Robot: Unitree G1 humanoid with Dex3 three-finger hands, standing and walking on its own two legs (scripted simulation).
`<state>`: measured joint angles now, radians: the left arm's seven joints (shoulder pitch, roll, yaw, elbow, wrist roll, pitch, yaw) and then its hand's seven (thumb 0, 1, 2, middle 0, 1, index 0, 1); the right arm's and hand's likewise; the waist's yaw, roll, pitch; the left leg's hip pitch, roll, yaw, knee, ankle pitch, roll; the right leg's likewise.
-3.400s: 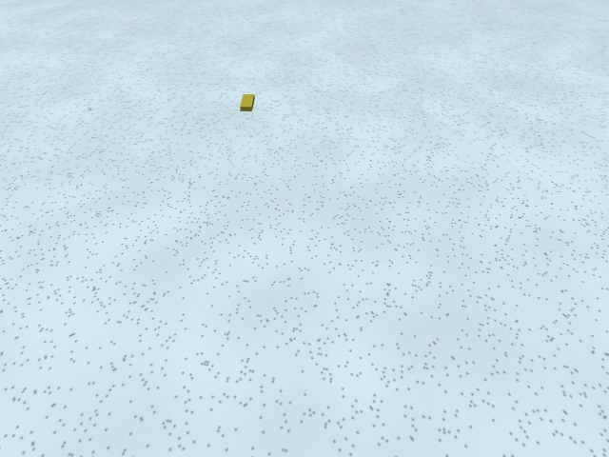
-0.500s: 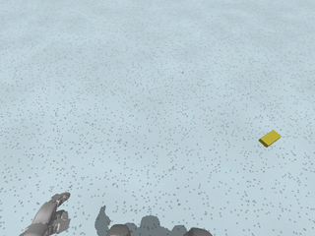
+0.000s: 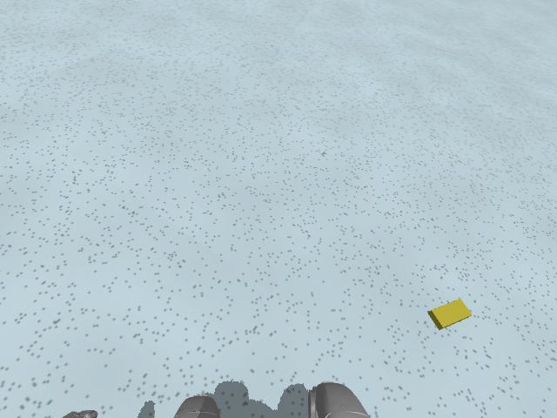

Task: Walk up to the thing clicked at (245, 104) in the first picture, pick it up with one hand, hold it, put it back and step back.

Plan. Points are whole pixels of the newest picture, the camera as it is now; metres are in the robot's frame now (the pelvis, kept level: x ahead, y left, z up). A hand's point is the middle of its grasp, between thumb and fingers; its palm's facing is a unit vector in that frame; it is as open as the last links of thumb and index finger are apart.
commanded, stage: walk up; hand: left
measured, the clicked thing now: (449, 313) +0.62 -0.76 -0.73
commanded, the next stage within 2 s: none
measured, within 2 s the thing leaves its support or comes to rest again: neither
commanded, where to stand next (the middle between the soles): +0.31 -1.07 m, yaw +18 degrees
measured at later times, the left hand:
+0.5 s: hand out of the picture +0.06 +0.02 -0.12, palm faces +0.17 -0.91 -0.39, open 7.4 cm
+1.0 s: hand (391, 374) +0.23 -0.20 -0.15, palm faces +0.08 -0.91 -0.40, open 7.4 cm
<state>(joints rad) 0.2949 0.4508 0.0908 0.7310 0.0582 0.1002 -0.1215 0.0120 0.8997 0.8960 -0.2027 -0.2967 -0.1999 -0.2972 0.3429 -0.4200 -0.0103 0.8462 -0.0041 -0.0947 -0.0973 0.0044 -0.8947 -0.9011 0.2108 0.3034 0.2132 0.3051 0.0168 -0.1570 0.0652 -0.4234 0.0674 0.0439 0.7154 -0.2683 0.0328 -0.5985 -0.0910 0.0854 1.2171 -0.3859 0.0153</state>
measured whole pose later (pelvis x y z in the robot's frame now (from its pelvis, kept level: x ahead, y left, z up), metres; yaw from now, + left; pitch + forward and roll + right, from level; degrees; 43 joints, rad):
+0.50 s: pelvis +0.07 -0.27 +0.02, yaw +8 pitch +0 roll +0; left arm 0.34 0.43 0.11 0.75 0.06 0.06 -0.07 0.01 0.90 0.90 -0.20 -0.30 -0.20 -0.30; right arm 0.32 -0.42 -0.01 0.96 0.00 -0.06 -0.09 0.01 -0.90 -0.90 0.21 0.30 0.21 0.30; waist 0.09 -0.02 0.06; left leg -0.56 -0.04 0.07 0.93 -0.36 0.06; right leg -0.25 0.06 -0.18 0.56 -0.32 -0.13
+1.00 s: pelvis +0.12 -0.52 -0.04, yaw +9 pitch -2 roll -1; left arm 0.15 0.49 0.12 0.67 0.05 0.07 -0.09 0.01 0.90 0.90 -0.20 -0.30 -0.20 -0.30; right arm 0.31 -0.54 -0.07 0.91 -0.03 -0.04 -0.12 0.01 -0.89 -0.90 0.21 0.30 0.21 0.31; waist -0.01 -0.04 0.12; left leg -0.56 0.22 -0.15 1.05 -0.52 0.05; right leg -0.52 -0.05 0.08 0.97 -0.42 0.09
